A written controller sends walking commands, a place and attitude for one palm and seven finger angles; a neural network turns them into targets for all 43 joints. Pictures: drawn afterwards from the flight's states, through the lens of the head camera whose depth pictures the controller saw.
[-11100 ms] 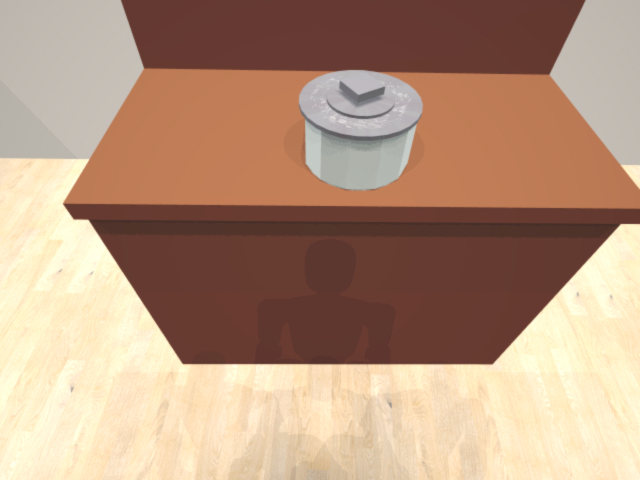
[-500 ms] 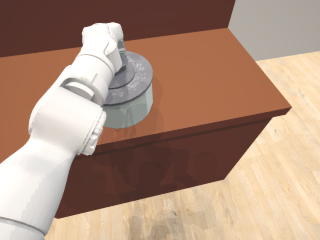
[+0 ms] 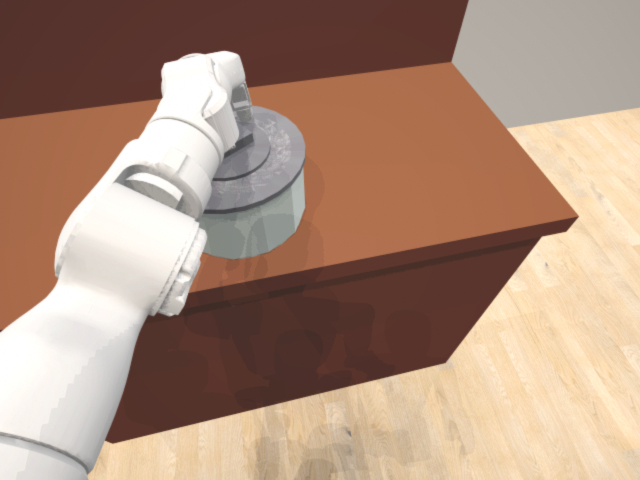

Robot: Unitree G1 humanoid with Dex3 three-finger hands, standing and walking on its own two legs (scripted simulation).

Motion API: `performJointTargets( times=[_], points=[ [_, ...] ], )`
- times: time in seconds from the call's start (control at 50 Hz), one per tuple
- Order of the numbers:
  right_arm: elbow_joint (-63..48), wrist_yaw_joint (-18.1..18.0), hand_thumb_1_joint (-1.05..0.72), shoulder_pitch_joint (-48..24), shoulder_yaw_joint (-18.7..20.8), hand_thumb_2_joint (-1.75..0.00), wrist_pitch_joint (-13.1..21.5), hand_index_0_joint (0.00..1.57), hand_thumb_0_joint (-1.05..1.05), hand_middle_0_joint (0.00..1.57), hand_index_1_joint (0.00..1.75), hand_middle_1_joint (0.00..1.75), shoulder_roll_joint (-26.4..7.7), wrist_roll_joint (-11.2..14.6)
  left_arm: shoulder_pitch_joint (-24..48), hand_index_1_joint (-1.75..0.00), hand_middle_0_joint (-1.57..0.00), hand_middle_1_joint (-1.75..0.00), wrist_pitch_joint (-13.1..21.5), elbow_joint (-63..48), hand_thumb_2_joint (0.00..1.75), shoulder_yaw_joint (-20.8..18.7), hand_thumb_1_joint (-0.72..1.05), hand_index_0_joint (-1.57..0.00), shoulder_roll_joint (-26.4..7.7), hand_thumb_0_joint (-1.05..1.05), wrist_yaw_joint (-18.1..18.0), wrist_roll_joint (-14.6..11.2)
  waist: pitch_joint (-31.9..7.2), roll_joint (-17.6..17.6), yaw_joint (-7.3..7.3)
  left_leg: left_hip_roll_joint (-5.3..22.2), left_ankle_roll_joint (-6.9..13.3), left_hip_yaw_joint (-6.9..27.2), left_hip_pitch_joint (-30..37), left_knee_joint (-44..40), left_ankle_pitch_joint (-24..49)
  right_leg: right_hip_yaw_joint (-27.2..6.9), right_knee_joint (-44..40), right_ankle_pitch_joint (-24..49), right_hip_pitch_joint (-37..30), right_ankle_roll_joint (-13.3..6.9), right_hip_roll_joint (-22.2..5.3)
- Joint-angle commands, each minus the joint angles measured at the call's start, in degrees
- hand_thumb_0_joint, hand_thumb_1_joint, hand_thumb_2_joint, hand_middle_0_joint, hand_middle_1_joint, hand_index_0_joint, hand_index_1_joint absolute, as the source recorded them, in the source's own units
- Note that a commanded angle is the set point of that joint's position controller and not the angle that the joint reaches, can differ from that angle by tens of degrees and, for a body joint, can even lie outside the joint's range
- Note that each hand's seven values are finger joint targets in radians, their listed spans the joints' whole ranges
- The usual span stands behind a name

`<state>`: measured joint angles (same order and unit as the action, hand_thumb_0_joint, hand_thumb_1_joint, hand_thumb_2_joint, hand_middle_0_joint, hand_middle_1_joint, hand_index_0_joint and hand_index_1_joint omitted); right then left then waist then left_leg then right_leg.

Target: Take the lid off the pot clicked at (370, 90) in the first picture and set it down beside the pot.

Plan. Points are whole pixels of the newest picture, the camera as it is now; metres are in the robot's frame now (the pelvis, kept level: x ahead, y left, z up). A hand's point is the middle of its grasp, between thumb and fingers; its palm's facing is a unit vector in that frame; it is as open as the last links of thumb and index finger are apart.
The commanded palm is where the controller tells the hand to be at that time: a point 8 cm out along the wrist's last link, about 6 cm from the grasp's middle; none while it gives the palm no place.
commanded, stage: raise the hand to come down again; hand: left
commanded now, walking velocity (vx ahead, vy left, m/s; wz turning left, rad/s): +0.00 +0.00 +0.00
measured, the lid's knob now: (223, 137) +0.52 +0.07 +0.15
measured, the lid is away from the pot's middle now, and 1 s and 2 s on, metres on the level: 0.00 0.00 0.00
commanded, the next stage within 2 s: move the open hand above the knob in 1.48 s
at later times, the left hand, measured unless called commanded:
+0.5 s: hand (218, 121) +0.51 +0.07 +0.18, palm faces -0.30 -0.09 -0.95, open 10.5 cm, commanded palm +0.51 +0.07 +0.23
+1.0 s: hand (209, 115) +0.50 +0.08 +0.20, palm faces -0.29 -0.09 -0.95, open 10.4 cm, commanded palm +0.50 +0.08 +0.26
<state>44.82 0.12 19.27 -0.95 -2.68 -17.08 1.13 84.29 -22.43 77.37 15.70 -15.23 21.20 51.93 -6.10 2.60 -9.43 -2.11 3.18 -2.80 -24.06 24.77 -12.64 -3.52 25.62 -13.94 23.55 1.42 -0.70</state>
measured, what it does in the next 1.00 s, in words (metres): stands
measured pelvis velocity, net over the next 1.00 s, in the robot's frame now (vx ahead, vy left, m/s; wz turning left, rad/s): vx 0.00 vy -0.01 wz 0.03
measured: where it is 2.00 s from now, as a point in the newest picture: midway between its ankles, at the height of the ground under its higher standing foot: outside the picture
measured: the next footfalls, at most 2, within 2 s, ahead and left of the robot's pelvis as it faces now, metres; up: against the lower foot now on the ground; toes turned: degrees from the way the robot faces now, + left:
none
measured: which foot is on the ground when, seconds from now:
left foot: down 0.00-1.00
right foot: down 0.00-1.00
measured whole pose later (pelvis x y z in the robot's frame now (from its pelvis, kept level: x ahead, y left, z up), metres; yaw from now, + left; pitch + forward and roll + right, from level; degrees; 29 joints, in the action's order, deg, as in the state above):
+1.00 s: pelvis +0.00 -0.01 +0.00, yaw +2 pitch +10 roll +1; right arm 45.0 0.9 15.6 -0.6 -2.0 -16.3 1.4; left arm 80.2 -18.9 71.3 17.4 -16.1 18.1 51.4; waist -5.5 3.5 -6.7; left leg -1.9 2.0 -1.0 -20.6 23.2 -12.1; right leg -1.8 25.0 -14.4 20.0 0.3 -0.4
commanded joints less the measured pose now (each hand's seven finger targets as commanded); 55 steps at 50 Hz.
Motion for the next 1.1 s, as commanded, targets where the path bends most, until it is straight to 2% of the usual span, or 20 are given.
performJointTargets(
  times=[0.0, 0.08, 0.1, 0.12, 0.16, 0.2, 0.28, 0.32, 0.4, 0.46, 0.52, 0.6, 0.66, 0.72, 0.76, 0.82, 0.9, 0.98, 1.04, 1.08],
  points=[
    [-3.6, -0.7, -0.9, 4.3, 2.9, -0.9, 0.9, 0.2, 0.0, 0.2, 0.3, 0.3, -8.6, 0.0, 25.8, -0.08, -0.85, -0.08, -1.5, -5.9, 1.58, -0.5, -0.36, -0.85, -12.6, 0.0, -1.3, 1.7, -18.4, -6.1, -0.12, -1.6, 1.9, 1.8, 13.5, -0.2, 16.0, 4.0, -2.0, 17.7, -3.9, -2.3, 4.2],
    [-3.7, -0.9, -0.9, 4.4, 2.9, -0.9, 0.9, 0.2, 0.0, 0.2, 0.3, 0.3, -8.6, -0.1, 23.9, -0.08, -0.85, -0.08, -1.8, -4.3, 1.58, -1.1, -0.36, -0.85, -12.7, 0.0, -1.1, 1.3, -18.8, -7.5, 0.19, -1.8, 2.0, 1.5, 12.5, -0.2, 15.8, 3.8, -2.0, 18.9, -5.2, -2.3, 4.1],
    [-5.8, -1.2, -0.9, 5.4, 2.8, -0.9, 1.6, 0.2, 0.0, 0.2, 0.3, 0.3, -8.0, -0.5, 25.1, -0.11, -0.83, -0.11, 4.0, -13.6, 1.55, -2.5, -0.35, -0.83, -14.7, 0.0, -3.6, 3.5, -18.0, -10.0, -1.32, -0.2, 2.0, 2.5, 12.3, 0.9, 18.2, 3.6, -1.5, 17.8, -3.7, -1.8, 4.0],
    [-5.5, -1.3, -0.9, 4.4, 2.9, -0.9, 1.8, 0.2, 0.0, 0.2, 0.3, 0.3, -7.5, -0.6, 23.0, -0.14, -0.82, -0.14, 5.8, -11.2, 1.53, -1.8, -0.34, -0.82, -13.1, 0.0, -5.0, 4.5, -19.5, -7.3, -0.43, -0.2, 1.8, 2.3, 13.4, 1.5, 18.8, 3.1, -0.8, 16.6, -3.0, -2.0, 4.0],
    [-5.2, -0.8, -0.9, 4.3, 3.3, -0.9, 1.4, 0.2, 0.0, 0.2, 0.3, 0.3, -7.5, -0.1, 20.2, -0.19, -0.79, -0.19, 6.1, -10.7, 1.47, -1.3, -0.32, -0.79, -11.9, 0.0, -7.3, 4.1, -17.7, -7.1, 0.04, 0.4, 1.2, 1.9, 13.7, 0.9, 17.9, 4.1, -0.9, 14.5, -1.7, -2.1, 4.4],
    [-5.5, 0.0, -0.9, 3.8, 3.6, -0.9, 1.6, 0.2, 0.0, 0.2, 0.3, 0.3, -7.1, 0.0, 24.2, -0.24, -0.76, -0.24, 6.3, -15.4, 1.42, -1.2, -0.3, -0.76, -11.7, 0.0, -8.6, 2.3, -22.4, -4.1, 0.66, 0.2, 1.2, 2.2, 16.9, 1.3, 20.7, 3.9, -0.8, 16.1, -2.9, -2.1, 4.5],
    [-3.6, 0.3, -0.9, 3.2, 3.3, -0.9, 0.8, 0.2, 0.0, 0.2, 0.3, 0.3, -7.5, 0.1, 24.4, -0.31, -0.71, -0.31, 2.3, -9.7, 1.34, -2.3, -0.27, -0.71, -14.3, 0.0, -10.8, 3.5, -19.6, -4.7, 0.91, -0.4, 1.1, 1.1, 12.3, 0.4, 17.1, 3.9, -1.2, 16.6, -4.8, -2.5, 4.6],
    [-3.1, 0.6, -0.9, 2.9, 3.0, -0.9, 0.8, 0.2, 0.0, 0.2, 0.3, 0.3, -7.1, 0.4, 28.3, -0.34, -0.7, -0.34, 1.0, -9.6, 1.31, 0.4, -0.25, -0.7, -11.0, 0.0, -10.8, 4.1, -18.7, -3.6, -0.5, -0.3, 1.1, 1.8, 12.9, 0.3, 16.8, 4.2, -1.2, 16.0, -3.0, -2.5, 4.8],
    [-3.9, 0.3, -0.9, 2.6, 3.1, -0.9, 0.9, 0.2, 0.0, 0.2, 0.3, 0.3, -7.1, 0.0, 28.9, -0.36, -0.68, -0.36, 1.3, -12.3, 1.25, -0.8, -0.23, -0.68, -12.9, 0.0, -8.4, 2.8, -24.1, -4.9, 0.12, -1.0, 1.6, 1.8, 15.0, 0.7, 20.0, 3.6, -0.9, 20.0, -7.0, -2.2, 4.3],
    [-4.3, -0.2, -0.9, 2.4, 3.0, -0.9, 1.0, 0.2, 0.0, 0.2, 0.3, 0.3, -7.1, 0.2, 27.8, -0.37, -0.66, -0.37, 2.0, -12.8, 1.21, -1.2, -0.22, -0.66, -13.3, 0.0, -6.6, 1.5, -21.9, -8.3, -0.24, -1.5, 2.1, 1.2, 13.7, 0.3, 18.4, 3.3, -1.7, 21.1, -8.7, -1.7, 4.2],
    [-4.6, -0.5, -0.9, 2.6, 3.0, -0.9, 1.6, 0.2, 0.0, 0.2, 0.3, 0.3, -6.8, 0.2, 29.6, -0.39, -0.65, -0.39, 4.0, -16.1, 1.17, -1.0, -0.2, -0.65, -13.8, 0.0, -6.1, 1.6, -22.6, -7.5, -0.21, -1.6, 2.4, 1.2, 14.9, 0.4, 19.5, 2.8, -1.9, 22.5, -9.3, -1.8, 4.0],
    [-5.1, 0.0, -0.9, 2.5, 3.3, -0.9, 2.4, 0.2, 0.0, 0.2, 0.3, 0.3, -6.2, 0.0, 27.7, -0.43, -0.62, -0.43, 6.0, -20.1, 1.11, -1.6, -0.18, -0.62, -14.6, 0.0, -6.7, 1.8, -25.9, -4.7, 1.75, -1.4, 2.1, 1.3, 18.1, 1.0, 25.7, 2.8, -1.2, 25.2, -10.8, -2.0, 4.0],
    [-4.8, 0.6, -0.9, 1.0, 3.1, -0.9, 2.0, 0.2, 0.0, 0.2, 0.3, 0.3, -6.3, 0.6, 25.3, -0.42, -0.63, -0.42, 4.5, -17.9, 1.12, -0.3, -0.18, -0.63, -11.7, 0.0, -7.4, 1.0, -20.6, -6.4, 1.73, -1.5, 1.9, 1.0, 15.8, 0.2, 22.7, 3.5, -1.6, 23.5, -9.4, -2.0, 4.2],
    [-4.9, 0.6, -0.9, 0.1, 3.1, -0.9, 2.0, 0.2, 0.0, 0.2, 0.3, 0.3, -6.3, 0.4, 27.5, -0.39, -0.64, -0.39, 4.3, -20.6, 1.13, -1.6, -0.19, -0.64, -14.4, 0.0, -7.3, 0.8, -23.8, -6.0, 2.26, -2.0, 2.2, 0.7, 17.0, 0.5, 23.3, 2.9, -1.3, 25.6, -11.8, -2.1, 3.9],
    [-4.1, 0.5, -0.9, 0.0, 2.9, -0.9, 1.7, 0.2, 0.0, 0.2, 0.3, 0.3, -6.3, 0.7, 27.5, -0.36, -0.66, -0.36, 3.1, -17.3, 1.14, -0.2, -0.19, -0.66, -12.7, 0.0, -7.1, 1.3, -19.5, -7.1, 1.16, -2.0, 2.1, 0.7, 15.3, 0.1, 20.5, 3.3, -1.8, 23.6, -9.6, -2.1, 4.0],
    [-4.2, 0.3, -0.9, -0.4, 2.9, -0.9, 1.7, 0.2, 0.0, 0.2, 0.3, 0.3, -6.4, 0.6, 30.3, -0.31, -0.68, -0.31, 3.2, -19.3, 1.15, -0.4, -0.2, -0.68, -13.3, 0.0, -6.4, 0.6, -21.8, -6.4, 1.0, -2.1, 2.2, 1.0, 16.5, -0.2, 19.9, 2.9, -2.0, 23.6, -10.5, -2.1, 3.8],
    [-3.7, 0.4, -0.9, 0.3, 3.0, -0.9, 1.8, 0.2, 0.0, 0.2, 0.3, 0.3, -6.3, 0.6, 30.8, -0.27, -0.7, -0.27, 3.8, -18.3, 1.16, 2.0, -0.2, -0.7, -9.7, 0.0, -5.3, 1.0, -21.8, -5.1, 0.07, -1.6, 1.9, 2.1, 19.4, 0.4, 23.4, 3.3, -1.9, 23.4, -7.7, -2.2, 3.9],
    [-3.5, -0.1, -0.9, 0.6, 2.7, -0.9, 1.3, 0.2, 0.0, 0.2, 0.3, 0.3, -7.0, 0.3, 30.6, -0.23, -0.72, -0.23, 3.3, -16.2, 1.17, -1.7, -0.21, -0.72, -14.8, 0.0, -5.1, 0.8, -21.3, -7.2, 0.73, -2.1, 1.9, 1.2, 15.8, -0.8, 19.6, 2.9, -2.5, 23.7, -10.8, -2.2, 3.6],
    [-4.0, 0.0, -0.9, 0.4, 2.6, -0.9, 1.7, 0.2, 0.0, 0.2, 0.3, 0.3, -6.4, 0.6, 32.2, -0.22, -0.72, -0.22, 4.0, -17.1, 1.17, 1.1, -0.21, -0.72, -11.3, 0.0, -5.3, 2.1, -22.3, -4.5, 0.26, -1.6, 1.7, 2.1, 18.8, -0.2, 23.2, 3.1, -2.1, 23.0, -8.2, -2.4, 3.8],
    [-3.4, 0.2, -0.9, 1.2, 2.9, -0.9, 1.6, 0.2, 0.0, 0.2, 0.3, 0.3, -6.7, 0.4, 30.6, -0.21, -0.73, -0.21, 3.6, -15.7, 1.17, 0.7, -0.21, -0.73, -10.6, 0.0, -5.4, 1.6, -22.0, -5.5, 0.63, -1.4, 1.5, 2.5, 19.3, -0.2, 24.9, 3.6, -2.4, 22.8, -7.6, -2.4, 4.1]
  ],
)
